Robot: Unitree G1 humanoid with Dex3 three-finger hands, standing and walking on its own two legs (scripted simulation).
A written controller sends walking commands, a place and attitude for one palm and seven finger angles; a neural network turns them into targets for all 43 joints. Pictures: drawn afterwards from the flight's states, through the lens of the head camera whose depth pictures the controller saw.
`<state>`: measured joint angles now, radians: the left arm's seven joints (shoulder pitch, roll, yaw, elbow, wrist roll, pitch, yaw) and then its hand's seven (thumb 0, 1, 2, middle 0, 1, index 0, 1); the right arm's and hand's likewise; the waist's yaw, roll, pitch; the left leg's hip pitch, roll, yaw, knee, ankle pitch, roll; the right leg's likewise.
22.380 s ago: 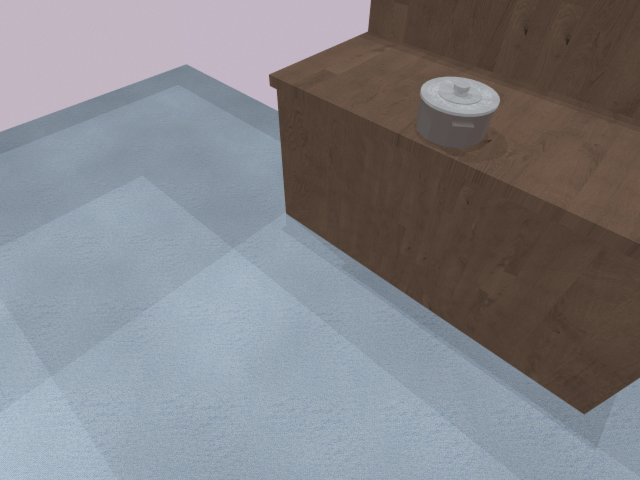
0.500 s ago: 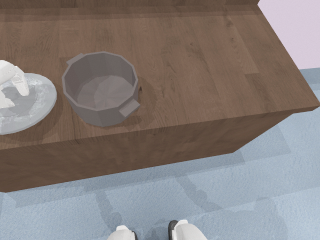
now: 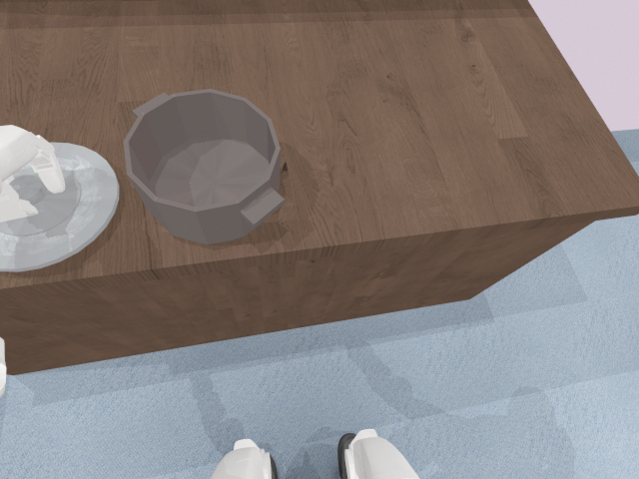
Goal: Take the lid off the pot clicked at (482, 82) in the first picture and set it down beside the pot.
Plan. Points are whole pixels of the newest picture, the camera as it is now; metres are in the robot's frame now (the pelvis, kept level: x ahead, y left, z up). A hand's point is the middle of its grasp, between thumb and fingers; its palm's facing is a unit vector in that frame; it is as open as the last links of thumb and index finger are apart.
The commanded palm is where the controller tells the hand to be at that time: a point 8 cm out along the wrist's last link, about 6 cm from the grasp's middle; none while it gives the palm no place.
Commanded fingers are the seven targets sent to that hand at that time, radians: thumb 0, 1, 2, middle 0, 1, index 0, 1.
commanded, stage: open the fingers wide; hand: left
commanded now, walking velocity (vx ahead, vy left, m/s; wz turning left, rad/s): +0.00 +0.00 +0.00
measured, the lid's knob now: (26, 190) +0.49 +0.34 -0.02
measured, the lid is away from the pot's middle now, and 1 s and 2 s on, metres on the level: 0.23 0.23 0.23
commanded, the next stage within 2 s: raise the empty hand in 1.00 s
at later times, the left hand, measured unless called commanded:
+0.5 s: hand (11, 208) +0.44 +0.34 +0.01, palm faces -0.48 -0.11 -0.87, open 7.2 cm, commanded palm +0.48 +0.33 +0.06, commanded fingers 0.00 0.25 0.52 -0.43 -0.98 -0.44 -0.99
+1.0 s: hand (8, 203) +0.45 +0.34 +0.01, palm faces -0.48 -0.11 -0.87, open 10.8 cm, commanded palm +0.48 +0.33 +0.06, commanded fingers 0.00 0.07 0.48 -0.30 -0.96 -0.30 -0.96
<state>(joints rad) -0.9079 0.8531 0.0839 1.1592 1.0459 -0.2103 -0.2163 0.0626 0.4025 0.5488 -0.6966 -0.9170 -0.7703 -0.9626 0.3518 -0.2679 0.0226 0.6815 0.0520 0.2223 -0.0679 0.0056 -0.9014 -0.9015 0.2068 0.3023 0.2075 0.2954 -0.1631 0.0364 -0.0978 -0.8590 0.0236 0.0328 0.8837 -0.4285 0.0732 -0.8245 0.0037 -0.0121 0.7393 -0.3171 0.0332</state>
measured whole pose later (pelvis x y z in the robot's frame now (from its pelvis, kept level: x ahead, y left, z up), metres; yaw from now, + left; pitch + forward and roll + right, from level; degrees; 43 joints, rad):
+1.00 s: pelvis -0.01 +0.00 +0.00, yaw +0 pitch +22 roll -5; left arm -0.92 0.85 0.07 1.18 1.05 -0.20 -0.22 0.00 0.09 0.48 -0.31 -0.96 -0.32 -0.96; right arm 0.35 -0.27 0.03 0.68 0.06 0.21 -0.07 0.01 -0.90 -0.90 0.21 0.30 0.21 0.30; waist -0.16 0.04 -0.10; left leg -0.87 0.02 0.03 0.90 -0.43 0.08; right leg -0.84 0.00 -0.01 0.76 -0.32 0.03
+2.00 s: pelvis +0.01 +0.01 +0.02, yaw +1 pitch +17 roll -4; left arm -0.95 0.83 0.02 1.12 1.00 -0.17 -0.31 0.00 0.08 0.47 -0.31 -0.96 -0.31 -0.96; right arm 0.35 -0.28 0.01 0.69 0.08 0.19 -0.06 0.01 -0.90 -0.90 0.21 0.30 0.21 0.30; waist -0.13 0.04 -0.10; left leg -0.64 -0.01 0.04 0.73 -0.38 0.09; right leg -0.61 -0.02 0.00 0.58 -0.27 0.03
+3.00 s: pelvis +0.01 +0.00 +0.04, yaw +3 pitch +9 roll -2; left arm -0.68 0.75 0.03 0.78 0.90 -0.12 -0.34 0.00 0.08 0.47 -0.31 -0.96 -0.31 -0.96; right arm 0.23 -0.28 0.01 0.62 0.08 0.20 -0.02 0.01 -0.90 -0.90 0.20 0.30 0.20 0.29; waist -0.05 0.06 -0.06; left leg -0.41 -0.03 0.02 0.54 -0.30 0.07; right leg -0.38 -0.04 -0.02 0.44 -0.22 0.04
